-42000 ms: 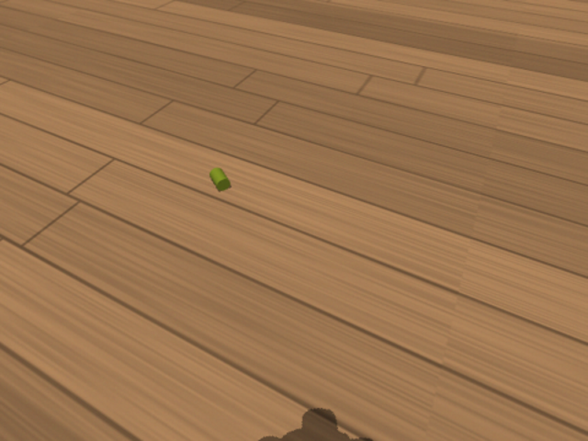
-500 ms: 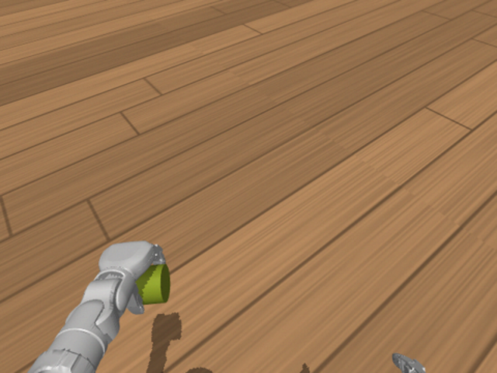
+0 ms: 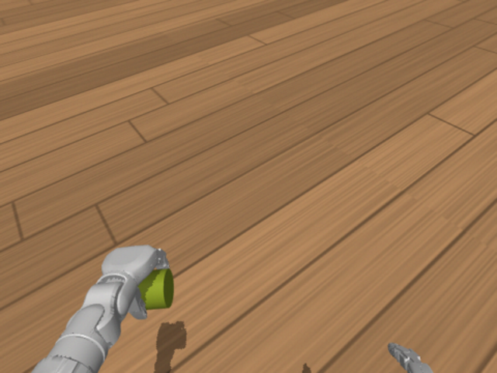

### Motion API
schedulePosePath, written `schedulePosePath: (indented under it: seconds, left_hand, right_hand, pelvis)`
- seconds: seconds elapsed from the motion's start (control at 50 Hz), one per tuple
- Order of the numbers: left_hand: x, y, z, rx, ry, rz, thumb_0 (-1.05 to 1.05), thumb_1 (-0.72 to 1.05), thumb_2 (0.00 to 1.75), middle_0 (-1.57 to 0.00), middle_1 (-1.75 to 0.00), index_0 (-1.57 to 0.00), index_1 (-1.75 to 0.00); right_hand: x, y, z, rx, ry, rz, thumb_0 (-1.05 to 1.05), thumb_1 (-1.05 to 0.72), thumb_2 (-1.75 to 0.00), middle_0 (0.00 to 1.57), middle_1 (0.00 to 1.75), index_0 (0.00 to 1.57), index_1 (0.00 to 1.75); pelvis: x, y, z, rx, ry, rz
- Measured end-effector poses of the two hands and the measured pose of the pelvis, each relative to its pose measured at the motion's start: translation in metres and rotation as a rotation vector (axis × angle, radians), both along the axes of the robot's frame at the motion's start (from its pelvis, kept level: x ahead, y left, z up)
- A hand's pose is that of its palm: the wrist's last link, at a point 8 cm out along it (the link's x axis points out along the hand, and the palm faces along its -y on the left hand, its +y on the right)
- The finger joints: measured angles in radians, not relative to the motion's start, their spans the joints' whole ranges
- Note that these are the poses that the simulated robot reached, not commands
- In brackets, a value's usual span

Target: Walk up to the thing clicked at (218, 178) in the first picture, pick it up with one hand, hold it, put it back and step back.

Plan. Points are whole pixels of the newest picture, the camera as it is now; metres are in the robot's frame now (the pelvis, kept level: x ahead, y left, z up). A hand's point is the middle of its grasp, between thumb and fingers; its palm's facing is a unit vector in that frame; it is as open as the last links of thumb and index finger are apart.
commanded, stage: hold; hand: left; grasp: from above
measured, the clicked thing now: (142, 290) +0.30 +0.22 -0.08
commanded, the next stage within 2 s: crouch in 0.78 s
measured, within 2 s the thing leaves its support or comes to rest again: neither
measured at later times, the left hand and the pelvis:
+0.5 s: hand (137, 293) +0.28 +0.22 -0.04, palm faces -0.48 -0.06 -0.88, open 9.7 cm; pelvis -0.01 +0.00 +0.00, yaw +0 degrees
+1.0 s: hand (137, 283) +0.30 +0.22 -0.04, palm faces -0.48 -0.06 -0.88, open 9.7 cm; pelvis +0.01 +0.00 +0.01, yaw +0 degrees
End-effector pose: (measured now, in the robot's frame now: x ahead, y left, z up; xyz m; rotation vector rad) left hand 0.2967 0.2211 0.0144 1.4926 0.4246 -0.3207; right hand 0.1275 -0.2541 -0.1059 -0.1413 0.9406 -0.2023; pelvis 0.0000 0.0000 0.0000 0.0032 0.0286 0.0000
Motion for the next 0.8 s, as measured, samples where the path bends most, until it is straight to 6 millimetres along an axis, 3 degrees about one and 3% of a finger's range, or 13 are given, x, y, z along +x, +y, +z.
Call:
schedulePosePath:
  seconds: [0.3, 0.48, 0.8]
  left_hand:
    - [-0.009, -0.003, 0.012, -0.011, -0.014, -0.011, 0.0, 0.12, 0.24, -0.78, -0.35, -0.8, -0.32]
    - [-0.012, -0.003, 0.006, -0.014, 0.019, -0.026, 0.0, 0.12, 0.25, -0.78, -0.36, -0.8, -0.33]
    - [0.005, 0.003, 0.01, 0.003, -0.001, -0.007, 0.0, 0.1, 0.27, -0.78, -0.36, -0.8, -0.33]
  right_hand:
    - [0.003, 0.004, 0.005, 0.001, -0.039, 0.012, 0.01, -0.91, -0.9, 0.2, 0.3, 0.2, 0.29]
    - [0.008, 0.007, 0.008, -0.001, -0.045, 0.017, 0.01, -0.91, -0.9, 0.2, 0.3, 0.2, 0.29]
    - [0.009, 0.009, 0.005, 0.003, -0.004, 0.005, 0.01, -0.91, -0.9, 0.2, 0.3, 0.2, 0.29]
  pelvis:
    - [-0.007, -0.001, 0.003, 0.002, -0.027, -0.001]
    - [-0.007, 0.0, 0.004, 0.003, -0.028, -0.003]
    - [0.003, 0.003, 0.005, 0.0, -0.018, -0.002]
